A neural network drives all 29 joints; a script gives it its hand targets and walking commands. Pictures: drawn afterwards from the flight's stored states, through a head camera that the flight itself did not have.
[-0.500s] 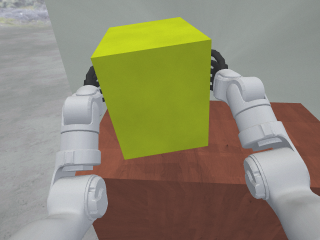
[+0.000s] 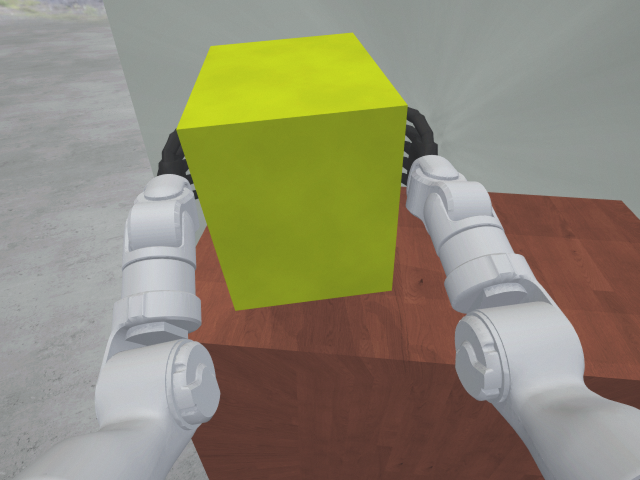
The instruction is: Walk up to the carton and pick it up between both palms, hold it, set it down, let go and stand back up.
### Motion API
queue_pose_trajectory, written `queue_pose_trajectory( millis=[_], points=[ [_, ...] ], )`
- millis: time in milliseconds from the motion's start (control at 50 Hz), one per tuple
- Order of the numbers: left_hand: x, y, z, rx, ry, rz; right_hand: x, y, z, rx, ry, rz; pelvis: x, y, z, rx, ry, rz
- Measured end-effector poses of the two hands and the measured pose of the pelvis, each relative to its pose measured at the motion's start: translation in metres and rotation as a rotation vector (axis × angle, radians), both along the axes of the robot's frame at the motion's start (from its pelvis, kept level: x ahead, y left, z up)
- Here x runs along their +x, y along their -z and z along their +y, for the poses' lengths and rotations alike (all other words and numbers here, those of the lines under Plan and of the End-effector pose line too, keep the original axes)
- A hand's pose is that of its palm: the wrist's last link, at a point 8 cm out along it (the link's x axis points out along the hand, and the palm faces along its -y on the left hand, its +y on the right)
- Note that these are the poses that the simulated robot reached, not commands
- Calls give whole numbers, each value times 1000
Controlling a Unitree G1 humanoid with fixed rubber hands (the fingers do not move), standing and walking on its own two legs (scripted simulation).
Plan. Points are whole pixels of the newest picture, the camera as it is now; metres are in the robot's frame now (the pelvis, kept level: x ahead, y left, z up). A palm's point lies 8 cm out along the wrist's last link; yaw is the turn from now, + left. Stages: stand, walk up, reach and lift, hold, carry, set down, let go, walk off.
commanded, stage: set down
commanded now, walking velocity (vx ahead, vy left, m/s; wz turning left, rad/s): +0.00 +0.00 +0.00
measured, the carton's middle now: (297, 163) +0.46 +0.03 +0.22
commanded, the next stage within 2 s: none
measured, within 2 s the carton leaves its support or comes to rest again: neither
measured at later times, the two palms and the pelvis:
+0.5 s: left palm (205, 202) +0.41 +0.15 +0.19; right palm (432, 193) +0.40 -0.15 +0.21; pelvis +0.01 +0.00 +0.00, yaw +0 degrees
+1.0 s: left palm (204, 222) +0.40 +0.15 +0.16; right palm (422, 205) +0.41 -0.14 +0.18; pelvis +0.01 -0.01 +0.00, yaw +0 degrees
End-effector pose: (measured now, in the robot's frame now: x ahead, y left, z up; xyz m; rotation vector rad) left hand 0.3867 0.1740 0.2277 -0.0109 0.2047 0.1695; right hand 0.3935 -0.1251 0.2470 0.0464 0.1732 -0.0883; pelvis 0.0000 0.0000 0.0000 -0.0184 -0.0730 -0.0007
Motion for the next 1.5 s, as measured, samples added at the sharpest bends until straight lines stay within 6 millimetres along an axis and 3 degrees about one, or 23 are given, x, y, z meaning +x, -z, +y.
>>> queue_pose_trajectory(
  millis=[120,240,600,920,1500],
  points=[
    [3,28,1,-9,-9,-1,5,29,2,-34,-11,-6,6,1,-3,-9,-14,-5],
    [7,43,-4,-12,-6,5,7,43,-3,-43,-7,-3,10,2,-4,-14,-21,3],
    [19,37,-28,33,36,7,8,43,-28,-58,24,-9,13,2,-3,-8,5,-6],
    [17,61,-19,1,11,43,13,60,-18,-54,6,20,6,0,-11,1,2,23],
    [36,98,-27,-10,15,77,29,101,-26,-54,17,46,13,0,-12,7,34,108]
  ],
)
